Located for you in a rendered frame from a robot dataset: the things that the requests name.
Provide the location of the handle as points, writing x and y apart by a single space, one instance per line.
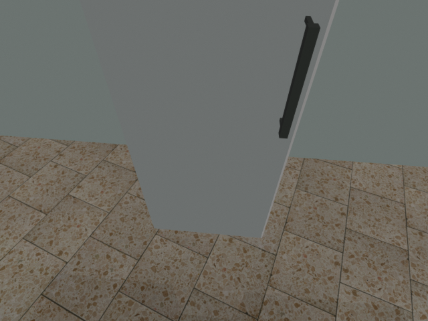
306 50

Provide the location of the fridge door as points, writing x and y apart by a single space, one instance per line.
199 87

